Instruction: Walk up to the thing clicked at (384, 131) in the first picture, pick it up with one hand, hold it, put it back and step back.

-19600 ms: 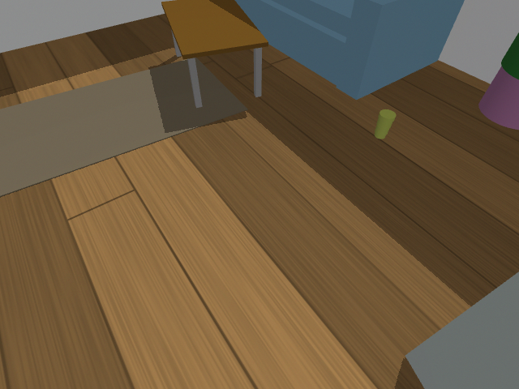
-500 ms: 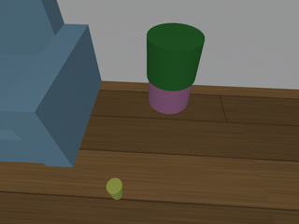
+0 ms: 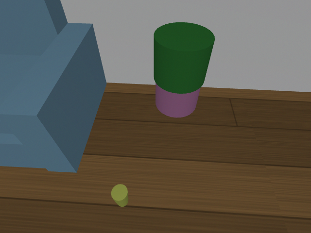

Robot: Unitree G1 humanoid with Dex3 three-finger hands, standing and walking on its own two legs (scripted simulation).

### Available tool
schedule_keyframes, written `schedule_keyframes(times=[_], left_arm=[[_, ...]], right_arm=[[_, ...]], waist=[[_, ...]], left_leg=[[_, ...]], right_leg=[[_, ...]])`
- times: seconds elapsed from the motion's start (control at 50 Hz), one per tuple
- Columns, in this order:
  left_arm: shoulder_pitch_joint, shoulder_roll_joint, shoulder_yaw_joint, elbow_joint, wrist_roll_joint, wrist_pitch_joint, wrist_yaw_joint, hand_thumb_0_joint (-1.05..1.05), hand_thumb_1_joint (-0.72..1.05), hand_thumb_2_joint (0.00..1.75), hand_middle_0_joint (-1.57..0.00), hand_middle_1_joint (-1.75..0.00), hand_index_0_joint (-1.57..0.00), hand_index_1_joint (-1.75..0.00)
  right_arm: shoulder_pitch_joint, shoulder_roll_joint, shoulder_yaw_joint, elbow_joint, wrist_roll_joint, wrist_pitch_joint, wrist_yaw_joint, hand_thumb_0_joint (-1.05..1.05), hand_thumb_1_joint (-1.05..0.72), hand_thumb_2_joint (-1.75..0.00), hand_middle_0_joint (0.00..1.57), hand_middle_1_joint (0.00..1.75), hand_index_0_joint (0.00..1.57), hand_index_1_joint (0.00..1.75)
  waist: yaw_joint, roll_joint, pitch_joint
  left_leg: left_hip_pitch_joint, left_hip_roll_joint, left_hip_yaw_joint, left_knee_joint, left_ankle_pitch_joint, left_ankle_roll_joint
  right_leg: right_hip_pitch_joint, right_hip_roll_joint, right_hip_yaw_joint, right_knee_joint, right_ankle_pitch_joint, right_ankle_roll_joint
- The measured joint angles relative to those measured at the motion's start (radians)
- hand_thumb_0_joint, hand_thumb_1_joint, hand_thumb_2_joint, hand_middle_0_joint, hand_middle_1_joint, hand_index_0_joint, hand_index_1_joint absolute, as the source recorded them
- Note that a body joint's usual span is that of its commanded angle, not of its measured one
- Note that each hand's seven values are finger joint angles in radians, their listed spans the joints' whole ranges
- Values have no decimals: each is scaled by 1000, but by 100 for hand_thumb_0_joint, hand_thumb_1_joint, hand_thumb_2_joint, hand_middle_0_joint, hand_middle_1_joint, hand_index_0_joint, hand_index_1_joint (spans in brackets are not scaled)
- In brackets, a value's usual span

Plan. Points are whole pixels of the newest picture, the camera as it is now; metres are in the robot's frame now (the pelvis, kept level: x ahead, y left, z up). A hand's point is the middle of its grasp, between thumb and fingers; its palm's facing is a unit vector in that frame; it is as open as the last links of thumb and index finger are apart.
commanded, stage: stand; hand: left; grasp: from the side
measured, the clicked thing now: (121, 196) +0.44 +0.22 -0.70
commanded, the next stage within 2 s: go down in 0.60 s
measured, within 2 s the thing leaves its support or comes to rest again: neither
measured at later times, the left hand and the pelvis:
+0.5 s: hand out of the picture +0.09 +0.26 -0.15, palm faces -0.01 -0.94 -0.35, open 7.4 cm; pelvis +0.01 +0.00 +0.00, yaw +0 degrees
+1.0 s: hand (70, 226) +0.18 +0.26 -0.17, palm faces +0.06 -0.94 -0.34, open 12.5 cm; pelvis +0.00 +0.00 -0.03, yaw -2 degrees
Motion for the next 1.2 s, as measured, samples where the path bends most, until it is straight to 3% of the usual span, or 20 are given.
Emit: schedule_keyframes(times=[0.72, 0.76, 0.82, 0.88, 0.96, 1.2], left_arm=[[-4, -2, 4, -8, 1, 3, 2, 0, 90, 90, -21, -30, -20, -30], [3, -12, 21, -60, -20, -3, 13, 1, 88, 88, -20, -28, -20, -28], [-69, -26, 73, -65, -13, -22, 12, 1, 80, 79, -17, -21, -16, -21], [-143, -15, 131, -66, 22, -18, -4, 1, 66, 65, -12, -15, -11, -15], [-148, -6, 192, -137, 46, 17, -13, 1, 44, 44, -7, -9, -7, -9], [17, -23, 231, -420, 34, 173, -32, 0, -21, 10, -7, -4, -6, -5]], right_arm=[[-10, 0, 1, -19, 1, -1, -6, 0, -91, -90, 20, 30, 21, 30], [22, 4, 1, -100, 27, -7, -23, 0, -92, -90, 20, 30, 21, 30], [50, 28, -5, -205, 47, -33, -41, 0, -95, -91, 20, 30, 20, 30], [64, 67, -18, -274, 36, -43, -42, 0, -97, -92, 20, 30, 20, 30], [94, 106, -26, -347, 30, -44, -36, 0, -97, -92, 20, 30, 20, 30], [139, 108, -33, -496, 32, -81, -39, 1, -91, -90, 20, 30, 20, 30]], waist=[[3, 0, 5], [-1, 1, -6], [-4, -1, -1], [-10, -13, -20], [-24, -19, -48], [-39, 0, -127]], left_leg=[[23, -2, 7, -13, -9, 3], [-32, -4, 4, 31, -24, 4], [-132, -5, 3, 122, -55, 4], [-244, -2, 7, 219, -90, -1], [-331, 3, 19, 313, -134, 1], [-537, 1, 25, 566, -265, 14]], right_leg=[[17, -2, 6, -4, -12, 3], [-36, -4, 4, 37, -26, 3], [-131, -3, 4, 119, -52, 1], [-245, 2, 10, 212, -82, -1], [-335, 9, 22, 299, -118, -2], [-533, 11, 31, 526, -230, 13]])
